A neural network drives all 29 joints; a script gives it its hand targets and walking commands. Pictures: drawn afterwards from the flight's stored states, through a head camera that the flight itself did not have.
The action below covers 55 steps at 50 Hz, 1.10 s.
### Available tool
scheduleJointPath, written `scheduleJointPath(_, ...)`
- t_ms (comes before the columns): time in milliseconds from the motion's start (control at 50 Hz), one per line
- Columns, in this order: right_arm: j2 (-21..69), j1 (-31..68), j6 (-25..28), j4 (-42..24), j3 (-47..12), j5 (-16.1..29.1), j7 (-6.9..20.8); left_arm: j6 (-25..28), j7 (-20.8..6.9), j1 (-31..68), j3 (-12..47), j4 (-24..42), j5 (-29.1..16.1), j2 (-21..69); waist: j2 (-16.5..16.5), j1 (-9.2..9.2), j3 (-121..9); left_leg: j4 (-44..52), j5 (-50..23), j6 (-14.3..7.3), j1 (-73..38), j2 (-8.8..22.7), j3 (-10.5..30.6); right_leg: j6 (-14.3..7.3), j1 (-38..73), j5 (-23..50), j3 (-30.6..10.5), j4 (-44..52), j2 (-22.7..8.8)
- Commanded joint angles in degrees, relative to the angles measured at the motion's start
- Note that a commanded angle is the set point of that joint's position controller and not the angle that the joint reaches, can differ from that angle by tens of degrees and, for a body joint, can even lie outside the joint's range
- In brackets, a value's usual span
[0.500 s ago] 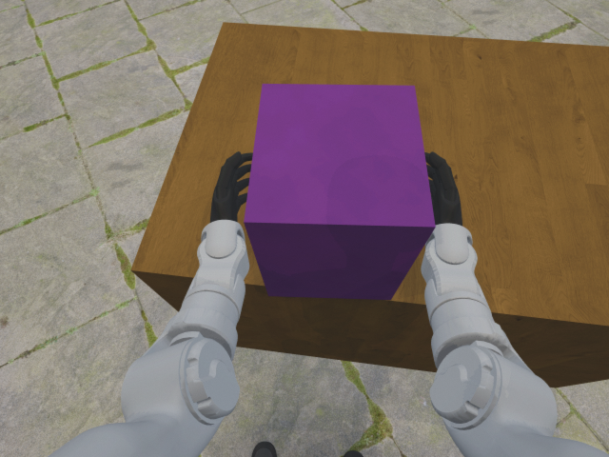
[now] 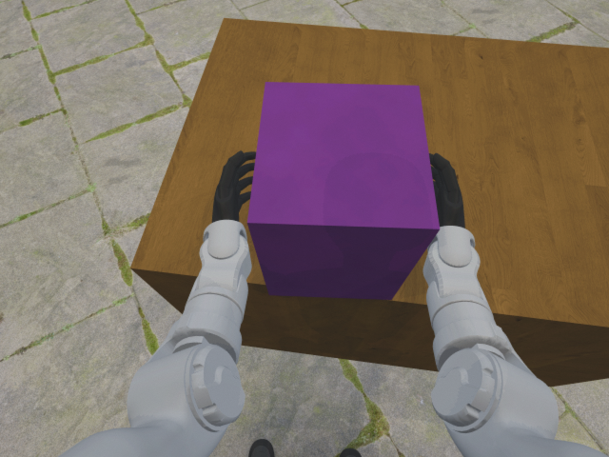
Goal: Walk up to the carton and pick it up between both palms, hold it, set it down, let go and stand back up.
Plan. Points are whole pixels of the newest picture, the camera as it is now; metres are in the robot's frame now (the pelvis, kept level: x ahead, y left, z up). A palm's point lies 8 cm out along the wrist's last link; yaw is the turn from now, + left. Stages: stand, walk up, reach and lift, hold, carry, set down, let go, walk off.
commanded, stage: reach and lift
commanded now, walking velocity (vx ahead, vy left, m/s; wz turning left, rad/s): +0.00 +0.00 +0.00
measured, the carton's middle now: (335, 202) +0.46 +0.00 -0.02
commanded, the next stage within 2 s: none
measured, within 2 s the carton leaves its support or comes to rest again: leaves its support in 1.90 s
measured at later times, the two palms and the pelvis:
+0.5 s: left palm (229, 212) +0.41 +0.15 +0.01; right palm (445, 216) +0.42 -0.14 +0.02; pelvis +0.00 +0.00 +0.00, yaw +0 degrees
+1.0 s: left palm (227, 217) +0.40 +0.15 +0.02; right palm (446, 219) +0.41 -0.14 +0.02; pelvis +0.00 +0.00 +0.00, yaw +2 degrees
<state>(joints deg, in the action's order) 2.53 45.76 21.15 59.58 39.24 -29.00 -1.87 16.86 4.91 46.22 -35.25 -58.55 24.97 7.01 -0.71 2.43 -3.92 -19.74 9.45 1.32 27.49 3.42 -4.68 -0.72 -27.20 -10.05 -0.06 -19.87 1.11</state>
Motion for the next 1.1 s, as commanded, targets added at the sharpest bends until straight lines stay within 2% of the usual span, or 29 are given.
scheduleJointPath(0,28.76,25.29,3.07,3.98,-16.55,-4.78,7.93,1.08,-4.17,22.82,12.19,-1.44,3.07,21.77,-2.29,2.81,-35.5,-2.03,-24.96,-2.31,-8.0,-0.91,-3.98,2.4,23.64,36.06,3.95,-5.46,-1.27)
scheduleJointPath(460,29.15,25.49,3.9,4.95,-17.28,-4.37,7.19,1.72,-4.22,23.16,12.28,-2.86,2.74,21.39,-2.64,2.28,-34.53,-0.39,-21.37,-2.85,-4.98,-1.05,-3.69,2.54,25.86,36.96,3.54,-5.53,-1.71)
scheduleJointPath(480,28.88,26.02,3.76,5.33,-15.52,-5.89,6.97,0.99,-4.12,24.11,13.59,-1.96,2.53,23.23,-2.0,-0.55,-35.43,-0.74,-20.75,-1.8,-6.71,-1.15,-3.13,2.18,23.58,36.73,4.05,-4.72,-1.39)
scheduleJointPath(500,28.87,25.53,3.85,5.54,-15.29,-6.54,6.93,0.67,-4.09,24.22,13.49,-1.85,2.44,23.67,-1.92,-0.13,-35.72,-1.15,-20.78,-1.53,-7.29,-1.19,-3.16,1.89,22.93,35.75,4.18,-4.38,-1.27)
scheduleJointPath(520,28.73,25.91,3.83,5.05,-14.54,-6.9,6.83,0.49,-4.08,24.67,13.81,-1.54,2.16,24.21,-1.47,-0.94,-36.03,-1.15,-20.89,-1.3,-8.28,-1.1,-3.05,1.79,22.39,35.07,4.62,-3.97,-1.0)
scheduleJointPath(540,28.65,25.75,3.85,4.98,-14.8,-7.05,6.95,0.38,-4.05,24.56,13.44,-1.81,2.41,23.71,-2.44,-0.19,-35.96,-1.07,-20.68,-1.36,-8.64,-1.22,-3.15,1.83,22.4,34.02,4.69,-3.64,-0.86)
scheduleJointPath(560,28.95,26.38,4.06,4.36,-14.83,-6.86,6.92,0.42,-4.06,25.16,13.92,-0.92,2.28,23.69,-2.38,-0.52,-36.66,-1.1,-20.88,-1.41,-8.58,-1.36,-3.12,1.67,22.98,35.56,4.58,-3.83,-1.08)
scheduleJointPath(580,29.0,26.05,4.44,5.09,-15.24,-6.73,7.0,0.57,-3.92,25.02,14.43,-0.89,2.29,24.18,-1.5,-0.45,-37.65,-1.21,-21.9,-1.01,-8.35,-1.23,-3.08,1.73,23.55,36.88,4.75,-4.33,-1.01)
scheduleJointPath(640,30.02,26.42,5.58,5.6,-16.12,-6.78,6.83,1.56,-3.91,25.48,14.54,-1.06,2.39,24.21,-1.89,-0.13,-38.07,-1.22,-23.19,-1.17,-6.97,-1.42,-3.32,2.09,25.13,40.38,4.76,-5.08,-1.21)
scheduleJointPath(760,29.2,28.63,9.78,6.16,-16.4,-7.39,6.16,3.92,-3.45,27.5,16.81,0.11,2.06,26.77,-1.25,-1.25,-42.52,-2.73,-29.0,0.16,-9.54,-0.88,-2.68,1.96,23.27,42.68,5.63,-5.38,-0.72)
scheduleJointPath(880,29.15,30.16,13.82,7.58,-17.6,-8.08,5.48,6.94,-3.61,27.78,16.25,-1.84,3.02,26.56,-2.6,-0.64,-42.71,-0.99,-25.45,-0.34,-2.44,-1.29,-2.76,2.32,29.82,48.75,5.0,-7.06,-1.63)
scheduleJointPath(940,28.16,30.83,15.25,9.14,-17.34,-7.9,5.53,7.58,-3.69,28.84,17.46,-2.23,2.45,27.35,-1.27,-1.03,-44.18,-0.82,-24.44,0.26,-4.07,-0.95,-2.44,1.77,27.59,45.82,5.44,-6.33,-1.47)
scheduleJointPath(1080,27.19,30.91,16.65,12.95,-18.31,-7.39,4.82,8.75,-3.78,29.86,19.0,-3.42,1.05,26.82,-0.92,-1.6,-44.11,-0.58,-20.46,0.37,-4.11,-1.14,-2.54,1.36,25.97,41.83,5.44,-5.02,-1.06)
